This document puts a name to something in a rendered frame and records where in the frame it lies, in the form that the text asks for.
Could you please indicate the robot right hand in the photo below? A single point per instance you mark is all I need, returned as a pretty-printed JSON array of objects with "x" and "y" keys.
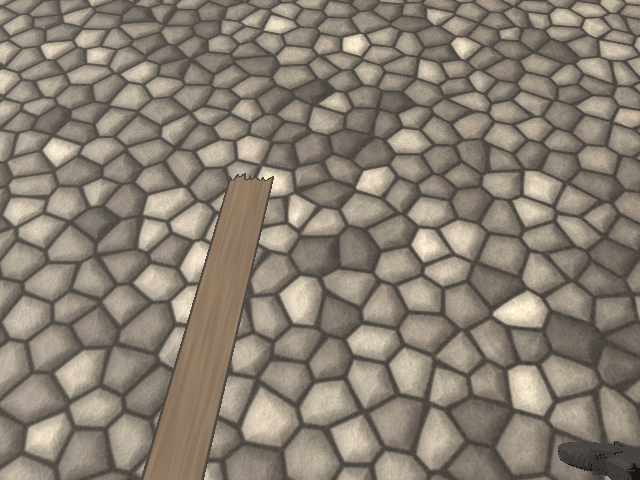
[{"x": 618, "y": 461}]

